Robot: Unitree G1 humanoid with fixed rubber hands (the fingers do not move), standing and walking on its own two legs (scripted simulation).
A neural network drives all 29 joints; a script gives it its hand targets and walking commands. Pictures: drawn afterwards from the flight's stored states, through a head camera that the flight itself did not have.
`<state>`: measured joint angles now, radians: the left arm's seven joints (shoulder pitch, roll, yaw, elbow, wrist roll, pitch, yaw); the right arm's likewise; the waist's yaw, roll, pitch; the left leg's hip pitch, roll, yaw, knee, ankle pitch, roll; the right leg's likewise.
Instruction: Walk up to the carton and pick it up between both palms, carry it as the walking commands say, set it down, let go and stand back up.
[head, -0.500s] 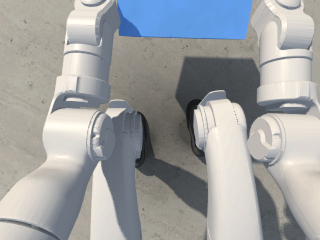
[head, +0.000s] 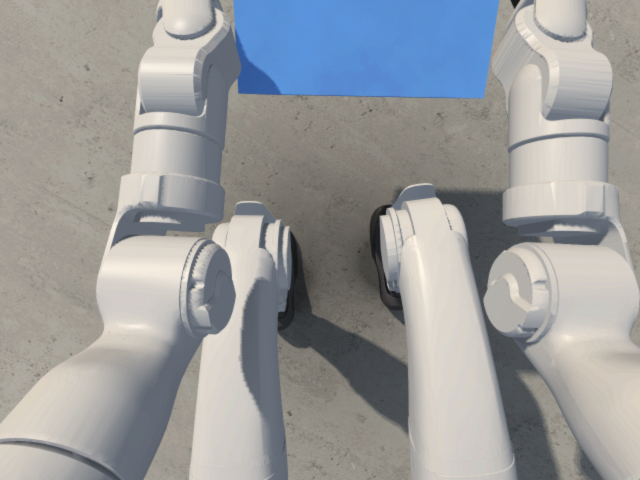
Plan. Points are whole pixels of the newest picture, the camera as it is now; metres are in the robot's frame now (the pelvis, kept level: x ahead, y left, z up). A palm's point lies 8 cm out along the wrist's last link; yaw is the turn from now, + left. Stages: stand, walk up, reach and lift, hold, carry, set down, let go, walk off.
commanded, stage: reach and lift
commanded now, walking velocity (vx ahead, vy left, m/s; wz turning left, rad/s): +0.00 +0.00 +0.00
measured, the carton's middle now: (358, 8) +0.55 -0.05 -0.17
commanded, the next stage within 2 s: none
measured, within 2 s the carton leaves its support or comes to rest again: neither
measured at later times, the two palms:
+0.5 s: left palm out of the picture +0.53 +0.10 -0.03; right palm out of the picture +0.50 -0.20 -0.02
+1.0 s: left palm out of the picture +0.51 +0.10 +0.05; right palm out of the picture +0.48 -0.19 +0.06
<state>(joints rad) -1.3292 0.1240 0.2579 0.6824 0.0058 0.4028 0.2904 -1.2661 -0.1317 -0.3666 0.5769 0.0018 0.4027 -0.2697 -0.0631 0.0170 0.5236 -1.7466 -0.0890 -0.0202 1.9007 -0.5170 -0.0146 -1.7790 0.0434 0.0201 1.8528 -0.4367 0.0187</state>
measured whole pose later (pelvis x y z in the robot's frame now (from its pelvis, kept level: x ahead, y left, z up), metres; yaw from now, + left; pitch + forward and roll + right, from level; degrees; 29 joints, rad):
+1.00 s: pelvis +0.00 +0.00 +0.11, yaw -1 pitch +11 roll +0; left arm -1.15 0.08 0.25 0.64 0.02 0.42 0.28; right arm -1.10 -0.07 -0.34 0.53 0.00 0.42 -0.28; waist -0.06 0.00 0.52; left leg -1.28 -0.08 -0.03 1.54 -0.46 0.00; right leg -1.31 0.05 0.04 1.50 -0.39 0.02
